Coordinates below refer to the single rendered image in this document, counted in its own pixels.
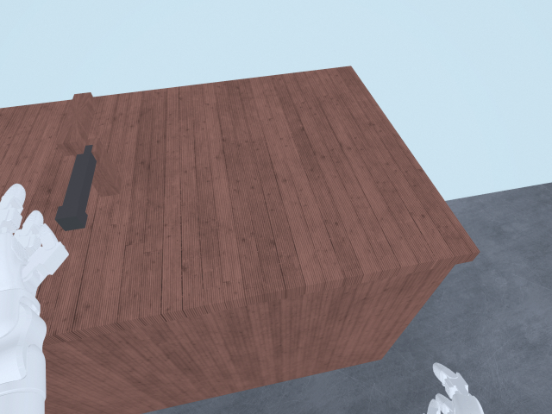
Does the robot left forearm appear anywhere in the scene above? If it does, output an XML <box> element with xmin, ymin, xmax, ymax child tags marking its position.
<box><xmin>0</xmin><ymin>289</ymin><xmax>47</xmax><ymax>414</ymax></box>

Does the robot left hand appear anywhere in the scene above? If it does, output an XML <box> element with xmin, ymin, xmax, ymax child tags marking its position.
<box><xmin>0</xmin><ymin>184</ymin><xmax>69</xmax><ymax>297</ymax></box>

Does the tap lever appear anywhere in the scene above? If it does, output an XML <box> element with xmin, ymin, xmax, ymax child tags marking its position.
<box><xmin>55</xmin><ymin>145</ymin><xmax>97</xmax><ymax>231</ymax></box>

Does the robot right hand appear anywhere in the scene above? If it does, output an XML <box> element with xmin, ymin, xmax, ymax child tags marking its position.
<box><xmin>427</xmin><ymin>362</ymin><xmax>484</xmax><ymax>414</ymax></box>

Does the counter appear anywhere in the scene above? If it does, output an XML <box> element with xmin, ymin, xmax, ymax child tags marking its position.
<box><xmin>0</xmin><ymin>66</ymin><xmax>480</xmax><ymax>414</ymax></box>

